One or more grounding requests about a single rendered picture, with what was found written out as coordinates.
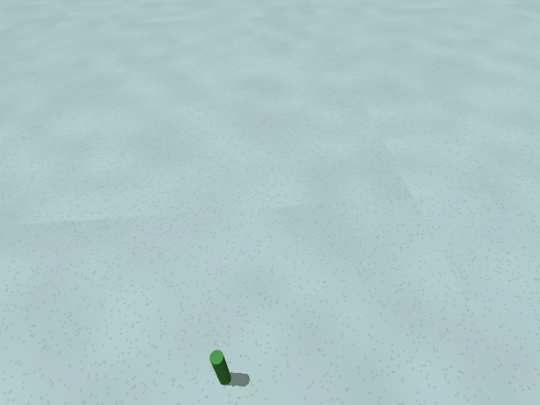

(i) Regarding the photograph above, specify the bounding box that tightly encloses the can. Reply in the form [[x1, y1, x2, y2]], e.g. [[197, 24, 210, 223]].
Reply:
[[209, 350, 231, 385]]

